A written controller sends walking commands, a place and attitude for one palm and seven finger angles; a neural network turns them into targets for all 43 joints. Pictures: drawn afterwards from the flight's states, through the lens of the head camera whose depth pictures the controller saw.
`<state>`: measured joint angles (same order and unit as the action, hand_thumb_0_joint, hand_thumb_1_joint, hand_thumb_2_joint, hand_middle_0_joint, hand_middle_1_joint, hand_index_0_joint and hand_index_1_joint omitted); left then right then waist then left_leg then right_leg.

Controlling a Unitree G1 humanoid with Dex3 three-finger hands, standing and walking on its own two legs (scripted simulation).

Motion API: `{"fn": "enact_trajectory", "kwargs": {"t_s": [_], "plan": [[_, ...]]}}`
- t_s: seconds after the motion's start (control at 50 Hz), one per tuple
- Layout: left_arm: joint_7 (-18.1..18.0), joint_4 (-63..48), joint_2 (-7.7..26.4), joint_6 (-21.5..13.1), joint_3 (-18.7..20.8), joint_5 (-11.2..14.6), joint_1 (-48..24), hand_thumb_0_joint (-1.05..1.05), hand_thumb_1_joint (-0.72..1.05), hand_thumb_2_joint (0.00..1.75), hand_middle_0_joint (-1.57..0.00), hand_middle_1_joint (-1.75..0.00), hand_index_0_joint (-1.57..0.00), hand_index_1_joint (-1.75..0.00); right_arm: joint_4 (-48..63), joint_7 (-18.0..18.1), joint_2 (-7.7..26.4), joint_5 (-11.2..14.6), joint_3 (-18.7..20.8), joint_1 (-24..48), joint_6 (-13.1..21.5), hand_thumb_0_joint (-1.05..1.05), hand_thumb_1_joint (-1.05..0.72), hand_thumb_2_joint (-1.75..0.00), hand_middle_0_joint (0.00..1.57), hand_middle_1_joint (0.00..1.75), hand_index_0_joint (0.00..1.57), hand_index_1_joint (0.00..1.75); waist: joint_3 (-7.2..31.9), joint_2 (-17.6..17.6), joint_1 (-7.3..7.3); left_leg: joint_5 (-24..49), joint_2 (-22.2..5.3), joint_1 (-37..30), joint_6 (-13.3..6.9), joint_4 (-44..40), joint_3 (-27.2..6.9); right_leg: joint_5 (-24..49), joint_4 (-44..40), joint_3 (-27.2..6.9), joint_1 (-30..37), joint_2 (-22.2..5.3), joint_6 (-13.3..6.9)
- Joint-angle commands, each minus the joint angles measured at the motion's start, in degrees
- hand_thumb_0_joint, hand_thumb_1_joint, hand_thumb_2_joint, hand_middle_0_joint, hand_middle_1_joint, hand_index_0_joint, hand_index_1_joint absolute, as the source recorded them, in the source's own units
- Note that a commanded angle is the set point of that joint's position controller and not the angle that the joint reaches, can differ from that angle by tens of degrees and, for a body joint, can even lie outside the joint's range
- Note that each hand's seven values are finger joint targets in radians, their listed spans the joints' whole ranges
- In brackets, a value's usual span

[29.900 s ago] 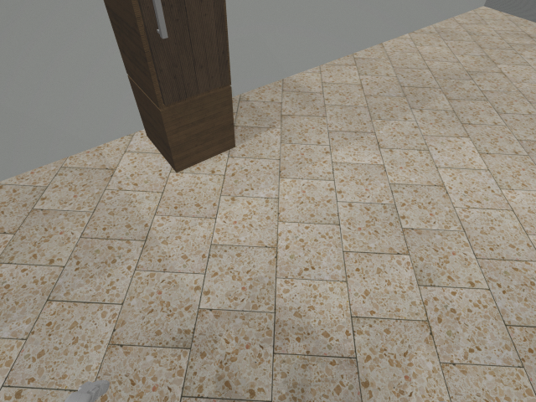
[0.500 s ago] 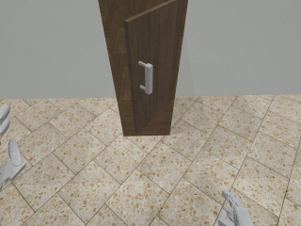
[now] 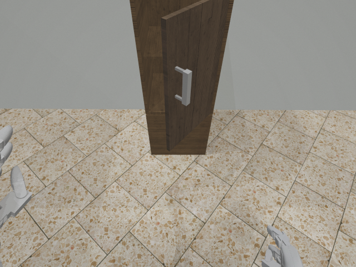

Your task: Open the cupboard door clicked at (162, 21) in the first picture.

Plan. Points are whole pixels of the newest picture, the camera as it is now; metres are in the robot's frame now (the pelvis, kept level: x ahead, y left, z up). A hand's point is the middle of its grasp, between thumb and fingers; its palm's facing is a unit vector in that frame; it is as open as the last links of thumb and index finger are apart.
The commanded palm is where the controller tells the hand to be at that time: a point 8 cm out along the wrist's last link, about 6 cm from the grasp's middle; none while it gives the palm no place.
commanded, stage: let the arm hang, fingers relaxed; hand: left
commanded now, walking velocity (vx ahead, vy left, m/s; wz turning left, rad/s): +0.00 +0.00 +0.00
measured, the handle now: (182, 86) +0.68 +0.03 +0.02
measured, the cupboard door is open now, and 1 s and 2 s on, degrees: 50 50 50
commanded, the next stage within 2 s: look to check the result in 1.16 s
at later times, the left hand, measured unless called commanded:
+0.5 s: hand out of the picture +0.00 +0.17 -0.18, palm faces +0.01 -0.98 -0.21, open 7.2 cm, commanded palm none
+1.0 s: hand out of the picture +0.08 +0.21 -0.15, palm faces +0.03 -0.95 -0.32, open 7.4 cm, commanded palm none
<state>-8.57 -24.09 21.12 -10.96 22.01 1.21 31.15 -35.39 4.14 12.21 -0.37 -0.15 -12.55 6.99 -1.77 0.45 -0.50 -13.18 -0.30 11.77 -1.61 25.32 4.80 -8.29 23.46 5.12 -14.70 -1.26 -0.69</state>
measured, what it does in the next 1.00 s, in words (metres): stands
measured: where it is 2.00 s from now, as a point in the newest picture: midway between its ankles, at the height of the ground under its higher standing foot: outside the picture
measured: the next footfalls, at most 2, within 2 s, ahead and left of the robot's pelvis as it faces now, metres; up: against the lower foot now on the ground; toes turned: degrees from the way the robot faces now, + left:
none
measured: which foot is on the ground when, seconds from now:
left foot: down 0.00-1.00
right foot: down 0.00-1.00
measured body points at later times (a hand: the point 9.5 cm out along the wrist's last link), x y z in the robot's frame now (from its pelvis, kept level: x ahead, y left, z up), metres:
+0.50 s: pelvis -0.02 -0.02 -0.01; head +0.02 -0.01 +0.44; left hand +0.00 +0.22 -0.16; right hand +0.00 -0.29 -0.15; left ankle +0.01 +0.10 -0.74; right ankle +0.05 -0.11 -0.74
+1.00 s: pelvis +0.01 -0.02 +0.00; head +0.02 -0.04 +0.45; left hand +0.07 +0.26 -0.13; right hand +0.05 -0.28 -0.16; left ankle +0.01 +0.10 -0.74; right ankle +0.05 -0.11 -0.74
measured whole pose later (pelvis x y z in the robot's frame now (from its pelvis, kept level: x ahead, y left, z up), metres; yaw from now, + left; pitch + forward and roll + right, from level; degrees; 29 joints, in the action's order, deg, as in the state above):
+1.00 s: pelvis +0.01 -0.02 +0.00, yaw +2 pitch -1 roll +1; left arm -0.5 64.5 15.1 -0.9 1.4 -0.9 6.2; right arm -63.9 0.2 14.7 -1.2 0.5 -11.2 -0.4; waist -3.0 1.9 0.6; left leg -11.2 -0.4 8.6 0.1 21.2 2.3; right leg -8.9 21.9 7.4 -11.9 -1.0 -2.6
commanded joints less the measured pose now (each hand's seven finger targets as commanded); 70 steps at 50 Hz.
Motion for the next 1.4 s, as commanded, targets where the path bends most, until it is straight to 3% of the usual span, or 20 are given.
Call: {"fn": "enact_trajectory", "kwargs": {"t_s": [0.0,0.02,0.04,0.06,0.08,0.12,0.14,0.18,0.22,0.24,0.26,0.34,0.4,0.44,0.46,0.48,0.5,0.6,0.88,1.38], "plan": [[-1.30,-13.35,11.08,-3.68,7.31,0.17,-3.06,0.00,0.90,0.90,-0.20,-0.30,-0.20,-0.30,8.75,0.75,6.82,-0.23,2.43,5.18,3.45,0.00,-0.90,-0.90,0.20,0.30,0.20,0.30,4.94,2.89,0.15,-2.05,-3.60,6.00,0.71,-7.49,-6.09,-0.95,-3.85,-6.55,7.72,-2.00,0.64],[-1.42,-12.57,11.31,-3.72,7.88,0.20,-2.29,0.00,0.90,0.90,-0.20,-0.30,-0.20,-0.30,8.56,0.77,6.77,-0.25,2.47,4.89,3.40,0.00,-0.90,-0.90,0.20,0.30,0.20,0.30,5.40,3.12,0.16,-1.66,-3.54,5.88,0.67,-7.26,-5.87,-0.46,-3.87,-6.53,7.98,-2.10,0.59],[7.05,33.40,2.49,4.36,-16.32,-3.70,-6.77,0.00,0.90,0.90,-0.20,-0.30,-0.20,-0.30,-6.47,-4.64,17.80,0.34,5.25,7.31,4.50,0.00,-0.90,-0.90,0.20,0.30,0.20,0.30,-1.72,3.83,3.44,8.71,-5.83,10.00,-0.45,2.18,-9.08,5.52,5.04,-3.45,-2.14,-6.15,-1.04],[8.34,34.83,1.90,8.92,-14.43,-2.96,-6.71,0.00,0.90,0.90,-0.20,-0.30,-0.20,-0.30,-6.04,-4.92,14.82,0.47,4.84,2.79,-0.02,0.00,-0.90,-0.90,0.20,0.30,0.20,0.30,3.09,5.00,2.39,13.02,-6.68,6.74,0.23,0.03,-8.61,1.26,4.65,-5.64,-2.77,-5.13,-1.45],[8.70,34.24,1.37,9.87,-14.89,-2.98,-6.41,0.00,0.90,0.90,-0.20,-0.30,-0.20,-0.30,-4.91,-4.61,14.49,0.34,4.86,2.14,-1.03,0.00,-0.90,-0.90,0.20,0.30,0.20,0.30,3.44,4.76,2.04,16.54,-7.78,5.69,-0.23,0.12,-8.34,-0.88,6.10,-4.88,-3.09,-3.81,-1.18],[8.69,38.25,1.03,10.14,-15.33,-3.17,-9.94,0.00,0.90,0.90,-0.20,-0.30,-0.20,-0.30,-5.10,-4.37,14.12,-0.41,3.83,3.59,-2.34,0.00,-0.90,-0.90,0.20,0.30,0.20,0.30,4.69,2.64,1.42,9.64,-9.42,11.01,-2.75,-2.43,-12.54,-6.71,10.24,-4.44,-0.89,-2.46,-1.46],[8.67,41.33,1.99,10.11,-15.59,-3.37,-10.97,0.00,0.90,0.90,-0.20,-0.30,-0.20,-0.30,-5.43,-4.36,14.35,-0.76,3.50,4.22,-2.78,0.00,-0.90,-0.90,0.20,0.30,0.20,0.30,4.99,-1.38,1.02,9.77,-9.35,10.99,-3.12,-2.54,-12.97,-5.29,10.06,-4.86,0.94,-2.42,-1.75],[8.61,47.50,4.22,10.06,-15.96,-3.73,-13.84,0.00,0.90,0.90,-0.20,-0.30,-0.20,-0.30,-6.62,-4.46,14.85,-0.97,3.44,4.31,-3.74,0.00,-0.90,-0.90,0.20,0.30,0.20,0.30,5.51,-8.92,0.51,7.04,-7.26,10.08,-2.37,-0.99,-11.74,-2.75,6.58,-6.34,2.33,-4.28,-2.58],[8.56,54.07,5.16,10.32,-16.89,-3.64,-16.60,0.00,0.90,0.90,-0.20,-0.30,-0.20,-0.30,-8.81,-4.47,13.70,-0.93,3.05,3.54,-4.86,0.00,-0.90,-0.90,0.20,0.30,0.20,0.30,5.73,-11.72,0.96,2.87,-4.21,6.86,-1.56,1.68,-9.00,-2.79,2.14,-9.22,0.85,-7.64,-3.85],[8.47,57.18,5.12,10.50,-17.62,-3.36,-18.01,0.00,0.90,0.90,-0.20,-0.30,-0.20,-0.30,-9.88,-4.44,12.85,-0.99,2.64,2.95,-5.42,0.00,-0.90,-0.90,0.20,0.30,0.20,0.30,5.25,-10.92,1.41,1.16,-2.94,4.67,-1.15,2.65,-7.52,-4.94,-0.07,-10.43,-1.08,-8.88,-4.51],[8.36,59.98,4.96,10.61,-18.24,-3.11,-19.21,0.00,0.90,0.90,-0.20,-0.30,-0.20,-0.30,-11.09,-4.46,11.92,-1.06,2.30,2.26,-5.93,0.00,-0.90,-0.90,0.20,0.30,0.20,0.30,5.02,-7.94,1.82,0.05,-2.30,2.82,-0.85,2.92,-6.65,-7.90,-1.72,-10.98,-2.57,-9.43,-4.88],[7.89,69.04,3.64,10.48,-19.45,-2.44,-19.67,0.00,0.90,0.90,-0.20,-0.30,-0.20,-0.30,-15.32,-4.23,9.96,-1.19,1.48,1.34,-6.65,0.00,-0.90,-0.90,0.20,0.30,0.20,0.30,4.86,5.02,1.32,-0.12,-3.76,2.92,-0.55,-1.39,-7.76,-10.60,-1.85,-9.42,0.05,-7.32,-3.81],[7.66,74.53,2.51,10.30,-19.09,-2.29,-18.05,0.00,0.90,0.90,-0.20,-0.30,-0.20,-0.30,-17.95,-3.86,9.43,-1.24,1.65,0.56,-6.97,0.00,-0.90,-0.90,0.20,0.30,0.20,0.30,4.07,7.58,0.54,-3.18,-4.43,5.22,-0.49,-3.60,-8.45,-10.98,-3.22,-8.46,3.28,-6.62,-3.58],[7.72,77.46,2.60,10.28,-19.20,-2.09,-18.06,0.00,0.90,0.90,-0.20,-0.30,-0.20,-0.30,-19.64,-3.73,9.29,-1.17,1.72,-0.73,-7.27,0.00,-0.90,-0.90,0.20,0.30,0.20,0.30,2.35,7.85,0.52,-6.29,-4.26,6.12,-0.42,-4.59,-8.40,-13.44,-4.82,-8.63,3.06,-6.75,-3.75],[7.73,78.68,2.88,10.13,-19.13,-2.08,-18.17,0.00,0.90,0.90,-0.20,-0.30,-0.20,-0.30,-20.62,-3.70,9.13,-1.11,1.86,-1.50,-7.30,0.00,-0.90,-0.90,0.20,0.30,0.20,0.30,2.18,6.94,0.52,-6.11,-4.16,5.97,-0.46,-4.64,-8.24,-13.61,-5.55,-8.86,3.29,-6.91,-3.85],[7.67,79.55,3.09,10.05,-19.01,-2.09,-18.40,0.00,0.90,0.90,-0.20,-0.30,-0.20,-0.30,-20.92,-3.62,9.52,-0.96,2.10,-2.39,-7.45,0.00,-0.90,-0.90,0.20,0.30,0.20,0.30,1.31,2.80,0.60,-5.91,-4.33,5.13,-0.48,-4.13,-8.28,-14.68,-6.75,-8.51,2.54,-7.01,-3.90],[7.74,80.48,2.92,10.00,-19.04,-2.07,-19.08,0.00,0.90,0.90,-0.20,-0.30,-0.20,-0.30,-21.94,-3.58,9.45,-0.98,2.18,-3.42,-7.47,0.00,-0.90,-0.90,0.20,0.30,0.20,0.30,0.98,1.42,0.93,-5.66,-4.15,4.57,-0.52,-3.95,-7.97,-15.66,-7.59,-8.80,1.97,-7.43,-4.04],[7.63,83.72,3.22,10.06,-18.80,-2.00,-20.40,0.00,0.90,0.90,-0.20,-0.30,-0.20,-0.30,-24.85,-3.43,9.11,-1.06,2.39,-5.86,-7.57,0.00,-0.90,-0.90,0.20,0.30,0.20,0.30,-0.71,-1.38,1.32,-5.26,-4.22,2.79,-0.76,-3.96,-7.61,-18.69,-9.52,-8.46,-0.32,-7.68,-4.12],[7.46,86.31,4.31,9.49,-18.86,-1.99,-23.25,0.00,0.90,0.90,-0.20,-0.30,-0.20,-0.30,-26.66,-3.37,10.79,-0.94,2.08,-1.26,-6.45,0.00,-0.90,-0.90,0.20,0.30,0.20,0.30,-0.79,-0.14,0.19,3.05,-5.91,1.72,-0.47,-8.65,-8.50,-6.00,-7.19,-6.57,5.58,-6.83,-2.92],[7.24,86.92,5.84,8.52,-18.95,-1.90,-25.35,0.00,0.90,0.90,-0.20,-0.30,-0.20,-0.30,-26.75,-2.91,13.53,-0.77,1.70,4.06,-6.27,0.00,-0.90,-0.90,0.20,0.30,0.20,0.30,3.97,0.06,0.81,10.72,-6.83,-5.74,0.54,-9.88,-7.02,9.79,-8.08,-6.40,10.36,-7.31,-2.31]]}}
